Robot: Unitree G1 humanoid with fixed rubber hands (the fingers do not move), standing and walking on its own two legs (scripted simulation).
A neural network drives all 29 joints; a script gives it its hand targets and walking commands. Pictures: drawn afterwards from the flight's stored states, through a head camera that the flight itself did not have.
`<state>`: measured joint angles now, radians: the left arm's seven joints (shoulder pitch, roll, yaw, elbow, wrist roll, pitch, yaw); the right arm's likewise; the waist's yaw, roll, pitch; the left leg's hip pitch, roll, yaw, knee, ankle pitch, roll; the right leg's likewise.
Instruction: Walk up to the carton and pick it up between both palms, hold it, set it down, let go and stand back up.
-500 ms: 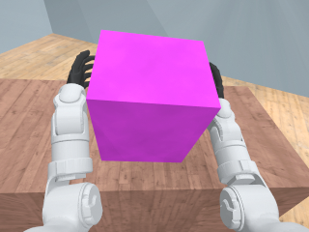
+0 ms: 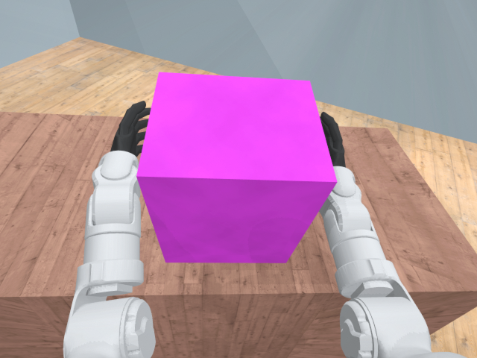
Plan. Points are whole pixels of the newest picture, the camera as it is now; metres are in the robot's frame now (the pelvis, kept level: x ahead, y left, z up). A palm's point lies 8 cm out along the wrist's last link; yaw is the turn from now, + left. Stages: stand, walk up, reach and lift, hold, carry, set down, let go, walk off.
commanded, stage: set down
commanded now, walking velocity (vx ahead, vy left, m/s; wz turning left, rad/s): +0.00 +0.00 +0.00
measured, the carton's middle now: (230, 180) +0.38 -0.01 +0.12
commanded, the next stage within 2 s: none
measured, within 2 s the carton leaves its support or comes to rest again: rests again in 1.94 s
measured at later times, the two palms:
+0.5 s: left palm (135, 161) +0.40 +0.15 +0.14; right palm (327, 176) +0.37 -0.18 +0.14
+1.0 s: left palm (151, 170) +0.41 +0.13 +0.11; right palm (332, 190) +0.36 -0.20 +0.11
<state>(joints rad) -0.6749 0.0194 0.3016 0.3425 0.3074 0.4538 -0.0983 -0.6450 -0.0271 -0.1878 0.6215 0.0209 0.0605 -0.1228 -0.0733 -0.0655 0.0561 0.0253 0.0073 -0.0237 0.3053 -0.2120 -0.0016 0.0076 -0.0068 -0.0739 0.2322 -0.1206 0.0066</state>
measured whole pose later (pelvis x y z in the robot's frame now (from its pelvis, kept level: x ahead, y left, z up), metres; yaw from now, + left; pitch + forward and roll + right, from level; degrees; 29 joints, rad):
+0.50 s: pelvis +0.00 +0.01 +0.00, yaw -1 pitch -5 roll -1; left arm -0.69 0.02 0.31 0.51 0.30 0.35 -0.09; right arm -0.62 0.00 -0.26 0.66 -0.06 0.02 -0.11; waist -0.07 -0.05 0.05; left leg -0.01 0.00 -0.01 0.31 -0.21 0.01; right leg -0.03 -0.01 -0.06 0.22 -0.11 0.01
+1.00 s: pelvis +0.01 +0.00 +0.00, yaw -1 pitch -3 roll -1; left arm -0.67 0.00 0.31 0.58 0.29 0.27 -0.08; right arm -0.55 0.02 -0.30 0.67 -0.12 -0.03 -0.10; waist -0.09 -0.05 0.05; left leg -0.03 0.00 -0.01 0.30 -0.22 0.00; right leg -0.05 -0.01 -0.07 0.22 -0.12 0.01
